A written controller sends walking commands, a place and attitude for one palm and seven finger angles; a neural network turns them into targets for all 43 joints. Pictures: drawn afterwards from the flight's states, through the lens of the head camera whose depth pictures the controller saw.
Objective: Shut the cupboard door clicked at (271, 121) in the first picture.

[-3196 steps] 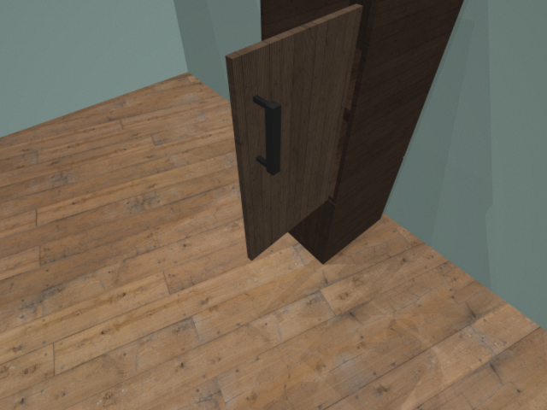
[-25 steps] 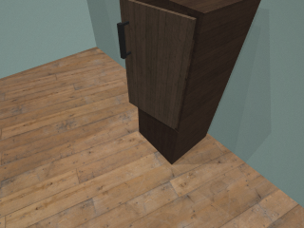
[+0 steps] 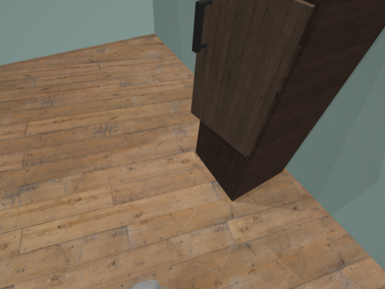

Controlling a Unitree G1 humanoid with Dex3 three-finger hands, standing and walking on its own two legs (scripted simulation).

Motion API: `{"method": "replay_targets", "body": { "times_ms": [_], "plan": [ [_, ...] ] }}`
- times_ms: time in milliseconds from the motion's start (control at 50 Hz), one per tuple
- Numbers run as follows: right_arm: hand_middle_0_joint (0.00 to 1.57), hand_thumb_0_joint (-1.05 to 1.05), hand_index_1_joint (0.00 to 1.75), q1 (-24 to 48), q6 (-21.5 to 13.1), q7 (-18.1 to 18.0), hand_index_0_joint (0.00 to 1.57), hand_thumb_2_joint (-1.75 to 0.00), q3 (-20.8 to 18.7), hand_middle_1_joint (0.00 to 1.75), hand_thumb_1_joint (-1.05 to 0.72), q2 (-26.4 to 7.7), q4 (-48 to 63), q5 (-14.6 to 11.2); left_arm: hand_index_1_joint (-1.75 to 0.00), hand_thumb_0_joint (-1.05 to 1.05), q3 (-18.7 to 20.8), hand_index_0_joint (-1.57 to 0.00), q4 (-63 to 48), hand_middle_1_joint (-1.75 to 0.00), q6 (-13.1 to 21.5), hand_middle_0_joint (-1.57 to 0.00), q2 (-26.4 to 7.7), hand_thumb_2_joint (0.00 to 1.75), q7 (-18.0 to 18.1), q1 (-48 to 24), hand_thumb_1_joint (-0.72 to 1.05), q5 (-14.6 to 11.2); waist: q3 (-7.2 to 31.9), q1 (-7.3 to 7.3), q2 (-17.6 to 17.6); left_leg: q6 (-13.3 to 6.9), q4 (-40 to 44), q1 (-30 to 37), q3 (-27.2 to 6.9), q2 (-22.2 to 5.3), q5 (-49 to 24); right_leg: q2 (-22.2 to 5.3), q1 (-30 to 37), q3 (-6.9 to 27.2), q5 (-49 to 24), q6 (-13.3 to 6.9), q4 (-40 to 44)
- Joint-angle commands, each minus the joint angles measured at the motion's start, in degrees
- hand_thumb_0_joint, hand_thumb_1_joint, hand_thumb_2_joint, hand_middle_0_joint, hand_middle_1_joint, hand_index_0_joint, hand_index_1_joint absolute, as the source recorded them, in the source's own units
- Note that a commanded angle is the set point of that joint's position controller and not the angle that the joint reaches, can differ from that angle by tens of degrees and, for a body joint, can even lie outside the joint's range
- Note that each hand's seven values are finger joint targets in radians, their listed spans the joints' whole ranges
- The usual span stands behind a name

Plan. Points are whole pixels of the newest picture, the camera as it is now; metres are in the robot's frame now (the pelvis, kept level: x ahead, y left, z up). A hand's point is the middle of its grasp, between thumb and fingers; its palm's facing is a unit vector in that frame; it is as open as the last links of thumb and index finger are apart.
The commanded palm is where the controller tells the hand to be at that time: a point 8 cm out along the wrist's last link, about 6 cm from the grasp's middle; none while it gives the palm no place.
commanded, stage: walk to a spot facing it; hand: left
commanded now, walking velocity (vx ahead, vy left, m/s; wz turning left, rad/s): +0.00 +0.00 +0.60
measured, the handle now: (202, 26) +0.86 +0.00 +0.11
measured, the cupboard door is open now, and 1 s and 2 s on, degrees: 11 11 11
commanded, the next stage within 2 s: none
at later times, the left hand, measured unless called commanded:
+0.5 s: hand out of the picture +0.04 +0.18 -0.13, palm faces +0.26 -0.91 -0.31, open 7.3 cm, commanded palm none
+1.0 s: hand out of the picture -0.04 +0.19 -0.14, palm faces +0.58 -0.77 -0.26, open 7.4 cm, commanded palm none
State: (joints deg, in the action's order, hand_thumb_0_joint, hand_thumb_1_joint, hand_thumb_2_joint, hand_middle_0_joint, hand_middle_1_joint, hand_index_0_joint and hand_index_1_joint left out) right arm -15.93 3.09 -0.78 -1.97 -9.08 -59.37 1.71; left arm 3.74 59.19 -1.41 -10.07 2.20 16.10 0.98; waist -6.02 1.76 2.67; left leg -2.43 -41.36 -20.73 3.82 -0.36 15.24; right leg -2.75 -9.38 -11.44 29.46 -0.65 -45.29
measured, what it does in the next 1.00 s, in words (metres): steps on the spot, turning left: right foot, then left foot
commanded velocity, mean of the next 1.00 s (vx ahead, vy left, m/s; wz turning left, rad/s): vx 0.00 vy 0.00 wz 0.60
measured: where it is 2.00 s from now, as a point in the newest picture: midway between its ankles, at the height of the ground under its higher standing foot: outside the picture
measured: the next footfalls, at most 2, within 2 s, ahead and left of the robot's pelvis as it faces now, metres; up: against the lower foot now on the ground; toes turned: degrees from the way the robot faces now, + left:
right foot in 0.40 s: +0.04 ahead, -0.17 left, +0.00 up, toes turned +15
left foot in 0.76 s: -0.01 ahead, +0.08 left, +0.00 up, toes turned +32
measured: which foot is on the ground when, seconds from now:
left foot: down 0.00-0.40, up 0.42-0.74, down 0.76-1.00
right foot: up 0.00-0.38, down 0.40-0.76, up 0.78-1.00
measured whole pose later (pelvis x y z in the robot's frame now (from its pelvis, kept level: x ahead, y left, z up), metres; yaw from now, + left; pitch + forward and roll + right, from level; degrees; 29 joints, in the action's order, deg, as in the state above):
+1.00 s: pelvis +0.01 -0.04 +0.02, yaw +36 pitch +0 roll -1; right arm -7.9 2.8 0.0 -2.0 -12.3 -49.7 2.0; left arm 4.3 48.8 -3.4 -14.4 0.7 9.4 1.2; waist -7.0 0.3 0.5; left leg -0.9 -31.7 -16.8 -4.0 0.8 15.3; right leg -3.9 -25.7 -1.1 25.9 4.1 -54.3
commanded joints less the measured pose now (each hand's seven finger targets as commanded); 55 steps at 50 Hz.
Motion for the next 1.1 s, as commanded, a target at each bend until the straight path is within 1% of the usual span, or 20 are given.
{"method": "replay_targets", "body": {
  "times_ms": [0, 40, 140, 280, 340, 360, 380, 400, 420, 460, 500, 600, 680, 700, 720, 740, 760, 840, 1040, 1080],
  "plan": [
    [0.20, 0.00, 0.30, -5.8, -1.3, -0.9, 0.20, -0.90, -2.9, 0.30, -0.90, -13.9, 3.1, 0.3, -0.30, 0.00, 1.5, -0.20, -8.7, -0.30, -0.4, -0.20, -6.8, 0.90, 0.2, -3.9, 0.90, 0.0, 5.0, 2.07, -11.4, -11.7, 25.3, 5.7, -31.0, -20.3, -10.8, -1.5, -16.2, 12.1, 5.9, 0.7, -22.9],
    [0.20, 0.00, 0.30, 0.1, -1.4, -1.1, 0.20, -0.90, -2.7, 0.30, -0.90, -13.2, 6.0, 0.6, -0.30, 0.00, 1.9, -0.20, -9.1, -0.30, -0.6, -0.20, -7.1, 0.90, -0.5, -6.6, 0.90, 0.5, 1.0, 0.51, -10.1, -8.2, 27.8, -2.1, -29.5, -16.1, 5.2, -1.9, -17.1, 13.0, -1.7, 1.5, -21.8],
    [0.20, 0.00, 0.30, 1.5, -1.8, -1.1, 0.20, -0.90, -3.4, 0.30, -0.90, -14.4, 7.7, 0.5, -0.30, 0.00, 1.7, -0.20, -10.3, -0.30, -0.4, -0.20, -6.6, 0.90, -1.1, -6.1, 0.90, 0.6, 8.0, -0.12, -6.5, -7.2, 24.7, 6.7, -24.6, -11.7, -4.0, 0.4, -17.8, 11.9, -5.4, 3.3, -12.3],
    [0.20, 0.00, 0.30, 2.6, -0.6, -0.3, 0.20, -0.90, -4.9, 0.30, -0.90, -15.5, 9.8, 0.6, -0.30, 0.00, 1.3, -0.20, -13.4, -0.30, -0.4, -0.20, -7.7, 0.90, -0.9, -6.9, 0.90, 0.4, 10.0, 0.12, -13.5, -5.9, 21.9, 7.4, -27.0, -8.4, -10.9, 4.1, -11.0, 11.1, -4.3, 3.9, 3.2],
    [0.20, 0.00, 0.30, 6.3, -0.2, 0.1, 0.20, -0.90, -5.0, 0.30, -0.90, -14.3, 11.7, -0.2, -0.30, 0.00, 2.1, -0.20, -12.6, -0.30, -0.1, -0.20, -10.0, 0.90, -0.7, -1.3, 0.90, 0.2, 10.4, -3.16, -11.6, -2.3, 18.6, -1.7, -25.3, -4.1, -3.9, 3.9, 2.3, 10.4, -12.8, 3.1, 19.2],
    [0.20, 0.00, 0.30, 6.6, 0.0, 0.5, 0.20, -0.90, -4.9, 0.30, -0.90, -11.9, 12.4, -0.8, -0.30, 0.00, 2.7, -0.20, -12.7, -0.30, 0.5, -0.20, -13.8, 0.90, -0.4, 0.7, 0.90, 0.8, 9.9, -4.20, -4.2, 0.9, 10.9, -10.0, -21.3, 0.3, 3.5, -3.7, 8.7, 18.4, -10.0, 0.6, 27.6],
    [0.20, 0.00, 0.30, 6.6, -0.2, 0.7, 0.20, -0.90, -4.5, 0.30, -0.90, -8.2, 13.6, -1.1, -0.30, 0.00, 3.6, -0.20, -13.4, -0.30, 0.8, -0.20, -18.3, 0.90, 0.0, -0.4, 0.90, 1.6, 7.5, -4.24, 11.7, 5.4, -6.1, -18.0, -9.5, 7.8, 12.9, -20.0, 6.7, 36.5, -5.2, -6.3, 34.2],
    [0.20, 0.00, 0.30, 7.6, -0.1, 1.0, 0.20, -0.90, -5.0, 0.30, -0.90, -10.9, 13.5, -0.2, -0.30, 0.00, 2.6, -0.20, -14.4, -0.30, 0.6, -0.20, -17.2, 0.90, 0.4, -5.4, 0.90, 1.1, 3.7, -2.81, 8.3, 4.6, -20.4, -16.3, -9.9, 4.1, 17.3, -25.0, -3.9, 35.3, -10.6, -9.2, 33.7],
    [0.20, 0.00, 0.30, 5.0, 0.3, 1.6, 0.20, -0.90, -4.9, 0.30, -0.90, -10.4, 13.6, 0.1, -0.30, 0.00, 1.8, -0.20, -15.7, -0.30, 0.6, -0.20, -15.3, 0.90, 0.3, -10.5, 0.90, 0.9, 2.3, 0.33, 3.8, 4.2, -26.7, -14.9, -10.2, 2.9, 13.7, -21.4, -7.7, 28.1, -11.2, -9.4, 32.2],
    [0.20, 0.00, 0.30, 4.0, 0.6, 1.8, 0.20, -0.90, -4.8, 0.30, -0.90, -10.2, 12.2, 0.0, -0.30, 0.00, 1.5, -0.20, -15.9, -0.30, 1.2, -0.20, -11.9, 0.90, 0.5, -11.6, 0.90, 0.8, 3.7, 1.71, 7.8, 5.2, -30.5, -15.5, -7.8, 0.7, 10.3, -15.8, -3.5, 21.2, -27.7, -7.9, 26.1],
    [0.20, 0.00, 0.30, 6.5, 0.2, 2.2, 0.20, -0.90, -3.8, 0.30, -0.90, -9.4, 13.3, -0.5, -0.30, 0.00, 1.4, -0.20, -14.8, -0.30, 1.7, -0.20, -11.8, 0.90, 0.4, -7.4, 0.90, 0.7, 5.0, -0.11, 8.7, 6.0, -23.7, -15.5, -4.4, 0.4, 10.2, -13.9, 4.8, 14.1, -46.8, -7.2, 21.0],
    [0.20, 0.00, 0.30, 13.0, -0.3, 2.5, 0.20, -0.90, -2.1, 0.30, -0.90, -7.3, 14.8, -0.9, -0.30, 0.00, 2.7, -0.20, -11.9, -0.30, 1.5, -0.20, -14.5, 0.90, 0.3, 2.5, 0.90, 0.8, 7.1, -4.75, 9.3, 5.2, -5.4, -9.3, 1.5, 1.4, 10.6, -14.6, 12.4, 10.9, -59.4, -5.4, 16.1],
    [0.20, 0.00, 0.30, 8.3, -0.8, 2.2, 0.20, -0.90, -2.4, 0.30, -0.90, -8.8, 13.7, -0.8, -0.30, 0.00, 3.0, -0.20, -12.0, -0.30, 1.5, -0.20, -15.0, 0.90, -0.1, 1.3, 0.90, 0.6, 9.3, -1.65, 9.8, 3.5, 7.8, 2.4, 2.6, 2.4, 3.5, -14.9, 8.2, 7.3, -59.0, -3.1, 9.4],
    [0.20, 0.00, 0.30, 4.1, -1.2, 2.1, 0.20, -0.90, -2.9, 0.30, -0.90, -10.5, 12.5, -0.6, -0.30, 0.00, 2.8, -0.20, -12.4, -0.30, 1.5, -0.20, -14.6, 0.90, -0.2, 0.6, 0.90, 0.2, 12.0, 0.72, 6.2, 2.6, 14.2, 11.7, 1.2, 1.4, -6.5, -14.0, 3.4, 4.9, -54.2, -0.9, 2.0],
    [0.20, 0.00, 0.30, 0.4, -1.8, 1.7, 0.20, -0.90, -4.3, 0.30, -0.90, -16.0, 11.9, 0.0, -0.30, 0.00, 2.4, -0.20, -13.9, -0.30, 1.3, -0.20, -11.8, 0.90, -0.5, 1.0, 0.90, -0.2, 16.1, 2.64, -7.9, -2.7, 15.4, 25.2, -13.6, -10.9, -26.4, -8.6, -11.6, 1.9, -31.5, 2.9, -9.8],
    [0.20, 0.00, 0.30, -4.1, -1.7, 1.1, 0.20, -0.90, -5.5, 0.30, -0.90, -20.6, 10.7, -0.5, -0.30, 0.00, 0.7, -0.20, -16.3, -0.30, 1.2, -0.20, -7.8, 0.90, -0.6, -2.1, 0.90, -0.3, 17.9, 4.97, -20.7, -11.5, 15.6, 30.3, -29.0, -23.4, -56.5, -2.4, -23.5, 4.9, 8.9, 4.9, -21.1],
    [0.20, 0.00, 0.30, -5.1, -1.0, 0.8, 0.20, -0.90, -5.0, 0.30, -0.90, -19.6, 9.7, -0.8, -0.30, 0.00, 0.8, -0.20, -17.4, -0.30, 0.2, -0.20, -10.0, 0.90, -0.1, -5.8, 0.90, 0.1, 15.4, 5.06, -12.8, -12.5, 15.0, 26.7, -23.2, -23.3, -51.9, -4.1, -23.1, 10.8, 8.7, 3.8, -22.9],
    [0.20, 0.00, 0.30, 5.2, -1.5, -0.6, 0.20, -0.90, -3.5, 0.30, -0.90, -15.2, 12.4, 0.0, -0.30, 0.00, 1.6, -0.20, -14.9, -0.30, -0.7, -0.20, -9.5, 0.90, -0.9, -6.3, 0.90, 0.2, 7.6, 0.95, -12.3, -8.0, 18.3, 13.5, -18.6, -13.9, -29.4, -3.4, -21.5, 11.8, -1.9, 4.7, -19.5],
    [0.20, 0.00, 0.30, 8.2, -0.8, 0.0, 0.20, -0.90, -4.5, 0.30, -0.90, -15.4, 13.8, 0.1, -0.30, 0.00, 1.7, -0.20, -14.6, -0.30, 0.1, -0.20, -8.1, 0.90, -1.4, -2.3, 0.90, 0.2, 6.8, -2.10, -13.6, -5.2, 16.5, 1.5, -22.1, -8.4, -16.1, 3.1, -5.4, 8.3, -10.7, 4.4, 7.4],
    [0.20, 0.00, 0.30, 8.6, -0.9, 0.4, 0.20, -0.90, -4.3, 0.30, -0.90, -12.5, 14.5, -0.8, -0.30, 0.00, 2.5, -0.20, -14.2, -0.30, 1.3, -0.20, -11.3, 0.90, -0.9, 2.1, 0.90, 0.5, 9.3, -4.76, -5.3, -1.2, 7.9, -6.3, -19.6, -3.5, -6.0, -2.4, 6.6, 13.7, -17.9, 3.4, 22.1]
  ]
}}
